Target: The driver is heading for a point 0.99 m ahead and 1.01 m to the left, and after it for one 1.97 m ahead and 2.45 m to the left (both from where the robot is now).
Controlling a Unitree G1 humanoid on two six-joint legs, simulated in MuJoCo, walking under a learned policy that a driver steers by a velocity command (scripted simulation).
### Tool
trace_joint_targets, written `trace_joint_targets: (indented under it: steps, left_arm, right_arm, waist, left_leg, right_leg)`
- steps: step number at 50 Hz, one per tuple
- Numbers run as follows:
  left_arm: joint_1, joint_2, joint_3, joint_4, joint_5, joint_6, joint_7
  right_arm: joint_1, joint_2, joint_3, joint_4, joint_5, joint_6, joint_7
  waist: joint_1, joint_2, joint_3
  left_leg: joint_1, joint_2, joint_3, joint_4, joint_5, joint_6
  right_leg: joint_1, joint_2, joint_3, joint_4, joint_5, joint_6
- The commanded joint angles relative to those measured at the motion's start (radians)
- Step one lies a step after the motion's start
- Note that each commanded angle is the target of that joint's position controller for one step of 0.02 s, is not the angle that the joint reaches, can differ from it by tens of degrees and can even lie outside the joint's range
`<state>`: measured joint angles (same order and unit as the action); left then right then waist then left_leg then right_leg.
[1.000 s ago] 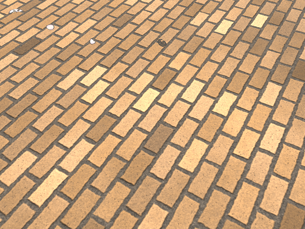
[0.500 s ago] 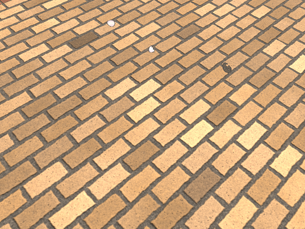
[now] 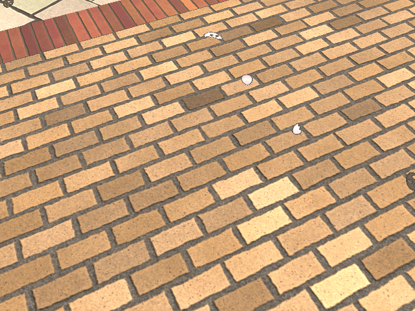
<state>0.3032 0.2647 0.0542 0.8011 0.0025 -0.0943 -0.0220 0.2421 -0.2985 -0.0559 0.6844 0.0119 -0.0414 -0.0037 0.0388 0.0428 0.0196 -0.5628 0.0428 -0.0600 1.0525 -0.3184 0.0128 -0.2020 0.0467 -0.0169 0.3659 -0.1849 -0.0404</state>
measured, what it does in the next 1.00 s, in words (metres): walks ahead, turning left: left foot, then right foot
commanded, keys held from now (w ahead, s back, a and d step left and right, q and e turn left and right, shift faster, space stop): w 0.24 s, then w+q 0.76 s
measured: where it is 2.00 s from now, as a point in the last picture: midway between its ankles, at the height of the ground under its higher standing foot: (123, 185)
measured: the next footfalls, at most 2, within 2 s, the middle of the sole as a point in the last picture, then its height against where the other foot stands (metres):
left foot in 0.26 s outside the picture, level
right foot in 0.74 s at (241, 281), level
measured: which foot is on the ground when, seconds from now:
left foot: up 0.00-0.24, down 0.26-0.76, up 0.78-1.00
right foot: down 0.00-0.28, up 0.30-0.72, down 0.74-1.00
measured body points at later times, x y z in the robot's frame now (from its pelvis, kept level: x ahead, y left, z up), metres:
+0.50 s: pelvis +0.26 +0.07 +0.00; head +0.29 +0.09 +0.45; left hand +0.40 +0.36 -0.10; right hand +0.36 -0.20 -0.10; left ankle +0.26 +0.15 -0.74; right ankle +0.34 -0.10 -0.68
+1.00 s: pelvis +0.52 +0.06 +0.00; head +0.55 +0.06 +0.45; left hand +0.49 +0.35 -0.11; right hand +0.76 -0.15 -0.10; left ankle +0.52 +0.23 -0.67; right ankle +0.55 -0.05 -0.74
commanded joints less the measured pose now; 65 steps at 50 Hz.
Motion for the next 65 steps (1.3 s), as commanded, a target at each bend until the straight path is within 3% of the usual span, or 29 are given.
trace_joint_targets:
  steps: [1,5,9,11,13,14,15,16,17,19,23,28,34,36,37,38,39,40,41,42,44,48,54,58,61,62,63,64,65]
  left_arm:
    - [-0.041,0.16,0.034,-0.055,-0.011,-0.017,0.006]
    - [0.009,0.19,0.037,-0.025,-0.023,-0.002,0.008]
    - [0.071,0.208,0.039,0.014,-0.033,0.016,0.009]
    - [0.067,0.224,0.043,0.024,-0.035,0.028,0.014]
    - [0.055,0.199,0.031,0.021,-0.028,0.033,0.021]
    - [0.052,0.144,0.007,-0.013,0.005,0.028,0.026]
    - [0.15,0.055,-0.019,-0.035,0.003,0.006,0.021]
    - [0.083,0.159,0.003,-0.031,-0.015,-0.012,0.015]
    - [-0.001,0.189,0.013,-0.06,-0.033,-0.024,0.008]
    - [-0.055,0.168,0.012,-0.069,-0.004,-0.03,0.014]
    - [-0.058,0.126,0.009,-0.083,0.01,-0.005,0.013]
    - [-0.261,0.088,-0.01,-0.14,0.007,-0.007,0.007]
    - [-0.339,0.141,0.008,-0.176,-0.009,-0.023,-0.006]
    - [-0.25,0.159,0.022,-0.154,-0.008,-0.028,-0.001]
    - [-0.153,0.188,0.037,-0.136,0.001,-0.032,0.006]
    - [0.007,0.248,0.053,-0.121,0.01,-0.03,0.015]
    - [0.06,0.302,0.069,-0.089,0.011,-0.012,0.009]
    - [0.029,0.204,0.048,-0.108,-0.005,-0.009,0.004]
    - [-0.009,0.153,0.035,-0.112,-0.007,-0.005,0.007]
    - [-0.058,0.137,0.028,-0.115,0.002,-0.004,0.007]
    - [-0.102,0.108,0.021,-0.101,0.013,-0.004,0.01]
    - [-0.095,0.133,0.036,-0.067,0.003,-0.02,0.013]
    - [-0.067,0.183,0.051,-0.034,-0.004,-0.005,0.022]
    - [-0.019,0.22,0.063,-0.006,-0.024,0.016,0.024]
    - [-0.025,0.264,0.078,-0.005,-0.04,0.036,0.031]
    - [-0.039,0.266,0.077,-0.009,-0.045,0.044,0.034]
    - [-0.027,0.235,0.064,-0.014,-0.034,0.044,0.039]
    - [0.054,0.103,0.02,-0.063,0.022,0.032,0.03]
    - [0.019,0.105,0.004,-0.093,0.007,-0.005,0.019]
  right_arm:
    - [-0.047,-0.028,0.002,-0.082,-0.01,-0.021,0.007]
    - [-0.17,-0.018,0.012,-0.101,-0.001,-0.035,0.022]
    - [-0.253,-0.042,0.006,-0.132,0.009,-0.04,0.036]
    - [-0.221,-0.066,-0.005,-0.127,0.007,-0.043,0.039]
    - [0.001,-0.136,-0.044,-0.06,-0.002,-0.039,0.029]
    - [0.181,-0.215,-0.065,-0.03,-0.011,-0.03,0.017]
    - [0.2,-0.28,-0.074,-0.015,-0.006,-0.025,0.024]
    - [0.189,-0.184,-0.049,-0.024,0.008,-0.026,0.029]
    - [0.124,-0.155,-0.038,-0.033,0.005,-0.03,0.03]
    - [0.03,-0.125,-0.03,-0.047,-0.01,-0.032,0.032]
    - [0.003,-0.116,-0.031,-0.043,-0.005,-0.037,0.019]
    - [0.077,-0.163,-0.05,-0.004,0.004,-0.03,-0.007]
    - [0.149,-0.165,-0.055,0.031,0.015,-0.013,-0.017]
    - [0.14,-0.147,-0.051,0.03,0.011,-0.002,-0.017]
    - [0.138,-0.108,-0.037,0.024,0.006,-0.001,-0.015]
    - [0.148,-0.046,-0.015,0.002,-0.013,-0.003,-0.013]
    - [0.27,-0.012,-0.003,-0.028,0.022,-0.015,-0.013]
    - [0.243,-0.115,-0.024,0.0,0.033,-0.014,-0.017]
    - [0.146,-0.156,-0.038,-0.011,0.028,-0.008,-0.016]
    - [0.109,-0.143,-0.038,-0.014,0.019,-0.002,-0.017]
    - [0.081,-0.108,-0.04,-0.028,0.015,0.007,-0.009]
    - [0.027,-0.053,-0.029,-0.062,0.012,0.023,-0.001]
    - [-0.124,-0.029,-0.013,-0.106,0.011,0.009,0.033]
    - [-0.216,-0.039,-0.014,-0.153,0.014,0.013,0.054]
    - [-0.151,-0.092,-0.042,-0.157,0.005,0.022,0.058]
    - [-0.025,-0.129,-0.065,-0.125,0.005,0.025,0.053]
    - [0.157,-0.193,-0.101,-0.072,0.01,0.034,0.038]
    - [0.196,-0.312,-0.123,-0.062,0.022,0.036,0.019]
    - [0.198,-0.296,-0.106,-0.106,0.019,0.015,0.027]
  waist:
    - [-0.013,-0.123,-0.004]
    - [0.032,-0.12,0.009]
    - [0.043,-0.129,0.03]
    - [0.004,-0.136,0.013]
    - [-0.112,-0.106,-0.128]
    - [-0.175,0.029,-0.276]
    - [-0.106,0.281,-0.356]
    - [-0.141,0.166,-0.301]
    - [-0.131,0.12,-0.174]
    - [-0.078,0.009,-0.07]
    - [-0.02,0.036,-0.048]
    - [-0.079,0.021,0.008]
    - [-0.085,0.044,0.004]
    - [-0.036,0.062,-0.027]
    - [0.011,0.044,-0.1]
    - [0.067,-0.088,-0.249]
    - [0.006,-0.415,-0.343]
    - [0.024,-0.276,-0.246]
    - [0.039,-0.185,-0.134]
    - [0.018,-0.121,-0.08]
    - [-0.018,-0.151,-0.02]
    - [-0.025,-0.133,0.007]
    - [0.021,-0.1,0.037]
    - [0.036,-0.099,0.068]
    - [-0.033,-0.135,-0.002]
    - [-0.111,-0.123,-0.069]
    - [-0.195,-0.08,-0.161]
    - [-0.121,0.199,-0.236]
    - [-0.13,0.184,-0.416]
  left_leg:
    - [-0.096,0.058,-0.005,-0.16,0.113,-0.012]
    - [0.0,0.027,0.037,-0.396,0.302,-0.02]
    - [0.025,0.006,0.042,-0.499,0.284,0.007]
    - [0.106,-0.014,0.06,-0.547,0.237,0.036]
    - [0.433,-0.04,0.085,-0.584,0.244,0.088]
    - [0.714,0.157,-0.152,-0.554,0.279,0.161]
    - [0.945,0.321,-0.607,-0.683,0.045,0.312]
    - [0.911,0.298,-0.652,-0.746,-0.095,0.292]
    - [0.8,0.265,-0.527,-0.763,-0.04,0.265]
    - [0.586,0.191,-0.376,-0.797,0.183,0.249]
    - [0.411,0.139,-0.271,-0.867,0.32,0.27]
    - [0.317,0.083,-0.192,-0.868,0.273,0.22]
    - [0.394,0.122,-0.304,-0.75,0.19,0.178]
    - [0.395,0.096,-0.318,-0.659,0.223,0.15]
    - [0.351,0.039,-0.283,-0.524,0.241,0.12]
    - [0.217,-0.035,-0.19,-0.228,0.053,0.079]
    - [-0.11,-0.129,-0.089,0.061,-0.293,0.03]
    - [-0.215,-0.055,-0.127,0.189,-0.249,0.015]
    - [-0.236,-0.025,-0.106,0.211,-0.157,0.01]
    - [-0.197,0.008,-0.084,0.195,-0.085,0.001]
    - [-0.135,0.058,-0.074,0.13,-0.01,-0.004]
    - [-0.15,0.081,-0.047,0.03,0.071,-0.019]
    - [-0.103,0.067,0.025,-0.28,0.324,-0.009]
    - [-0.085,0.047,0.071,-0.395,0.281,0.029]
    - [0.077,-0.039,0.148,-0.425,0.134,0.088]
    - [0.251,-0.085,0.172,-0.473,0.153,0.12]
    - [0.541,-0.098,0.125,-0.506,0.187,0.16]
    - [0.897,0.167,-0.33,-0.523,0.15,0.299]
    - [1.007,0.298,-0.784,-0.715,-0.095,0.426]
  right_leg:
    - [0.066,-0.267,0.232,-0.215,0.164,-0.192]
    - [0.056,-0.238,0.133,-0.216,0.198,-0.159]
    - [0.142,-0.288,0.143,-0.18,0.213,-0.137]
    - [0.177,-0.3,0.135,-0.118,0.32,-0.115]
    - [0.12,-0.225,0.041,0.157,0.529,-0.064]
    - [-0.075,-0.169,-0.02,0.48,0.267,-0.018]
    - [-0.439,-0.006,0.004,0.771,-0.347,0.034]
    - [-0.561,-0.058,0.104,0.873,-0.379,0.026]
    - [-0.612,-0.098,0.092,0.872,-0.284,0.013]
    - [-0.539,-0.148,0.082,0.769,-0.15,0.025]
    - [-0.426,-0.152,0.074,0.616,-0.073,0.075]
    - [-0.348,-0.098,0.074,0.275,0.216,0.1]
    - [-0.235,-0.065,0.109,0.13,0.187,0.068]
    - [-0.101,-0.059,0.081,0.083,0.122,0.034]
    - [0.069,-0.101,0.104,0.074,0.108,-0.001]
    - [0.326,-0.283,0.276,0.093,0.078,-0.059]
    - [0.563,-0.469,0.725,-0.024,-0.192,-0.196]
    - [0.497,-0.458,0.75,-0.07,-0.363,-0.178]
    - [0.386,-0.42,0.592,-0.079,-0.311,-0.142]
    - [0.278,-0.378,0.475,-0.096,-0.177,-0.127]
    - [0.145,-0.322,0.317,-0.144,-0.018,-0.12]
    - [0.104,-0.317,0.158,-0.212,0.143,-0.15]
    - [0.144,-0.294,-0.05,-0.228,0.259,-0.124]
    - [0.237,-0.329,-0.109,-0.197,0.312,-0.097]
    - [0.289,-0.331,-0.167,0.0,0.736,-0.066]
    - [0.252,-0.307,-0.198,0.177,0.825,-0.046]
    - [0.086,-0.268,-0.212,0.428,0.71,-0.008]
    - [-0.348,-0.137,-0.2,0.805,-0.123,0.055]
    - [-0.538,-0.015,0.043,0.997,-0.443,0.064]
